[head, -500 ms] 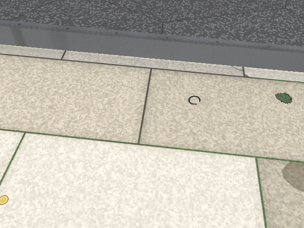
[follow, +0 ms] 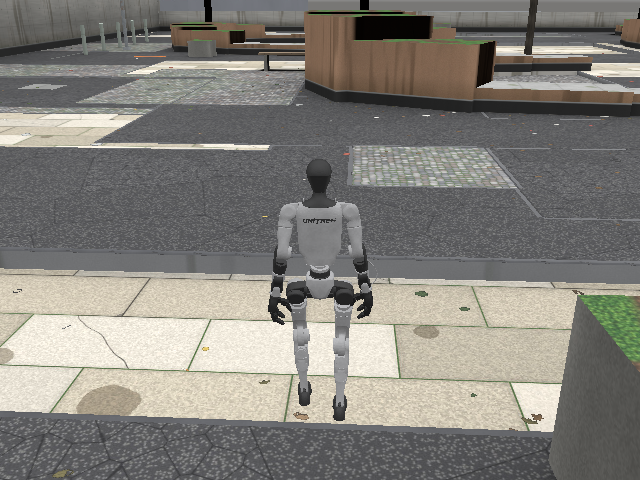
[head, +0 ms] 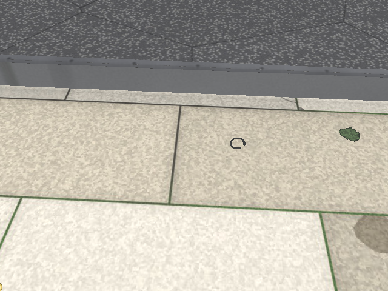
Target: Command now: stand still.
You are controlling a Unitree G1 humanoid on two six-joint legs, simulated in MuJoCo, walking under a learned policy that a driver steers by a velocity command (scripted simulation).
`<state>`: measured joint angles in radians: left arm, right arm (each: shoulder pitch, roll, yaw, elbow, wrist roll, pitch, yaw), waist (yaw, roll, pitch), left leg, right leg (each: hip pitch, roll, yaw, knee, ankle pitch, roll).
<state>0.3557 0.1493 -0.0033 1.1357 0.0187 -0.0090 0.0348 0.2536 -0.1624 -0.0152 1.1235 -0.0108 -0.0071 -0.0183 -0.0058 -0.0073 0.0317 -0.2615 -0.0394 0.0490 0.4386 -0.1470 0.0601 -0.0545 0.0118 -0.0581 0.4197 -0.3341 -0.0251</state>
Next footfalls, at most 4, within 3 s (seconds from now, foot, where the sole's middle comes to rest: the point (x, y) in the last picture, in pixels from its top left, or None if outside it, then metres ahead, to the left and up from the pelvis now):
1.76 left None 0.23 0.11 -0.78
2.28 right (218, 280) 0.56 -0.06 -0.78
2.86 left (171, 204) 0.87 0.11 -0.78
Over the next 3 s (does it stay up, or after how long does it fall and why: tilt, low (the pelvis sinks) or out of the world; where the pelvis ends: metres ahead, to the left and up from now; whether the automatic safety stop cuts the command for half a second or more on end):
stays up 0.78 0.05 0.00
